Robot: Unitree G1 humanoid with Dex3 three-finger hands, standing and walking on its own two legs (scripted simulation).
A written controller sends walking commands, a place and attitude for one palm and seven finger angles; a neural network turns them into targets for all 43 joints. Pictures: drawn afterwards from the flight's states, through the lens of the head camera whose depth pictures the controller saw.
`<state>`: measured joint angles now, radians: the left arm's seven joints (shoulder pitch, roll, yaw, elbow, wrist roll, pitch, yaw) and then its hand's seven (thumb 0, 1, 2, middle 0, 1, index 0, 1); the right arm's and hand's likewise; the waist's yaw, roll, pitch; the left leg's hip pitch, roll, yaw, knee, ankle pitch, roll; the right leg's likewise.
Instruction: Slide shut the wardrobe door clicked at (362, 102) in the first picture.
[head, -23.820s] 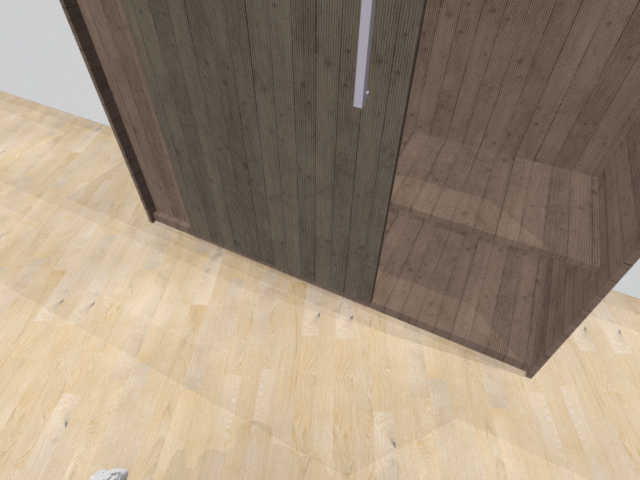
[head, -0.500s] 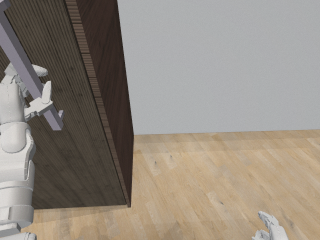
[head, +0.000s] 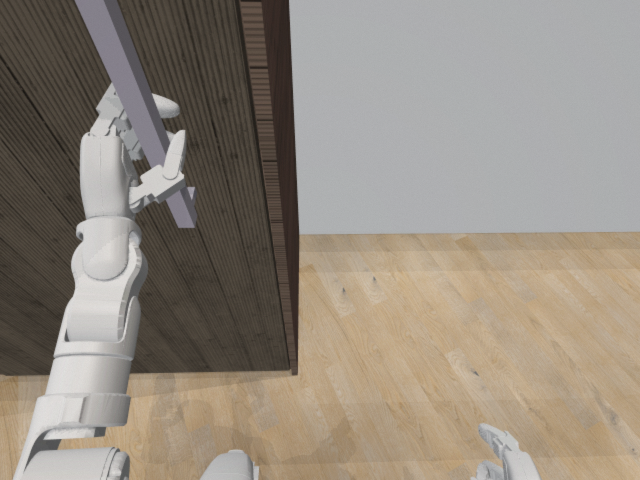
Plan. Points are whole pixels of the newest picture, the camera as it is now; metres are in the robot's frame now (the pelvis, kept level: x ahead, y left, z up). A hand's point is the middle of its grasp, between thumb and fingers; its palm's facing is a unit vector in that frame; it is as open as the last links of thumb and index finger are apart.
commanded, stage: stop walking and hold the door there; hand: left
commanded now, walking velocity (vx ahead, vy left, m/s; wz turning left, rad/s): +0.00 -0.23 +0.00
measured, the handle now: (154, 118) +0.43 +0.19 +0.21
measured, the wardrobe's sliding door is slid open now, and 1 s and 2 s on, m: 0.00 0.00 0.00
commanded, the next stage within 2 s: loosen the grip on the handle in 0.74 s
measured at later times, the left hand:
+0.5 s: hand (168, 176) +0.38 +0.17 +0.18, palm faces +0.06 -0.99 -0.16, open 6.6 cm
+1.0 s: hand (168, 171) +0.38 +0.17 +0.19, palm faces +0.05 -1.00 -0.03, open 7.3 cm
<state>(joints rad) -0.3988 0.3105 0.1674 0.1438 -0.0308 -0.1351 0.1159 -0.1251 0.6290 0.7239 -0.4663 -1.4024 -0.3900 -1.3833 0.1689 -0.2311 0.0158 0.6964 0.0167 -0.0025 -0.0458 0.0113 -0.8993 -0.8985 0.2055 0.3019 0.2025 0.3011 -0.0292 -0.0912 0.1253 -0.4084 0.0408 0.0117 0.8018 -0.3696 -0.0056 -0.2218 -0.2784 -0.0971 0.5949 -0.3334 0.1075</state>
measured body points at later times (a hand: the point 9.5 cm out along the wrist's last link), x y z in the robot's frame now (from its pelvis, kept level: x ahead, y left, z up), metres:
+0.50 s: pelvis +0.01 +0.05 +0.00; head +0.06 +0.06 +0.45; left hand +0.37 +0.23 +0.19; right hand +0.21 -0.12 -0.10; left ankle +0.02 +0.20 -0.73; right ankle +0.04 -0.07 -0.72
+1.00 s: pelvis +0.01 +0.05 +0.00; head +0.00 +0.05 +0.45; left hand +0.37 +0.22 +0.19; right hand +0.19 -0.18 -0.08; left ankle +0.02 +0.20 -0.73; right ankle +0.05 -0.07 -0.73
